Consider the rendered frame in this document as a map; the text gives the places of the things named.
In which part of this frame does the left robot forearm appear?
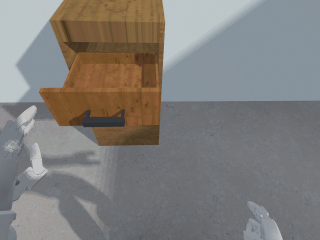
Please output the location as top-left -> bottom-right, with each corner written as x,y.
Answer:
0,210 -> 17,240

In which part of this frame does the handle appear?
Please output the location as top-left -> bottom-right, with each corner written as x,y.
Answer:
82,109 -> 125,127

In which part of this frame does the drawer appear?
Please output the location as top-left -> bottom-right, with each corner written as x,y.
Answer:
39,52 -> 162,126

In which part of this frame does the cabinet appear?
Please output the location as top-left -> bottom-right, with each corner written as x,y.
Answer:
49,0 -> 165,146

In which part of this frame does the right robot hand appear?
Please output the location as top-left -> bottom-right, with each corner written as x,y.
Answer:
243,201 -> 283,240

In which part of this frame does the left robot hand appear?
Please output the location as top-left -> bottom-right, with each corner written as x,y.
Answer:
0,105 -> 48,211

